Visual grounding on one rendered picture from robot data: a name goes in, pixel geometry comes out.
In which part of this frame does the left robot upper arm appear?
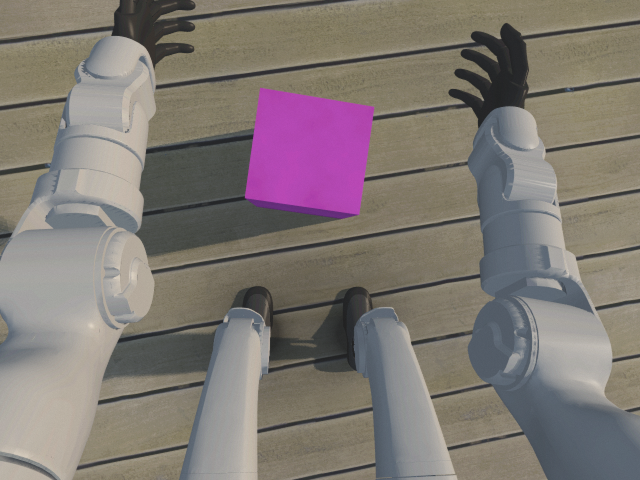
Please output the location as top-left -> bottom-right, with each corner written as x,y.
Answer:
0,226 -> 154,480

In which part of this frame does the right robot forearm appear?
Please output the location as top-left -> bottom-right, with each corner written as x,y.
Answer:
468,106 -> 612,373

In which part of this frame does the left robot forearm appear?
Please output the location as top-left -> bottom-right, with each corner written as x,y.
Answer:
0,36 -> 156,321

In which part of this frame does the robot right shin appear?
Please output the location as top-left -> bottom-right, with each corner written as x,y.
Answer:
354,307 -> 411,353

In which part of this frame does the robot shin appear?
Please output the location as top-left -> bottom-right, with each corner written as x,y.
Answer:
354,307 -> 411,353
213,307 -> 266,346

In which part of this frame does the left robot hand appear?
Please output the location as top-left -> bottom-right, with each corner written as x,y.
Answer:
111,0 -> 196,69

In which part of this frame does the robot left shin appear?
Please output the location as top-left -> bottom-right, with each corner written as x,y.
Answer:
213,307 -> 266,346

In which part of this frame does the right robot upper arm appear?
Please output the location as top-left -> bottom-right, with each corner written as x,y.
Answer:
468,295 -> 640,480

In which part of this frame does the carton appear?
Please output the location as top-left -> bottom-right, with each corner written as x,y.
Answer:
245,88 -> 374,219

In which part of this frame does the right robot hand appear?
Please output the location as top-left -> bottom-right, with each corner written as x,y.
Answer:
448,23 -> 529,128

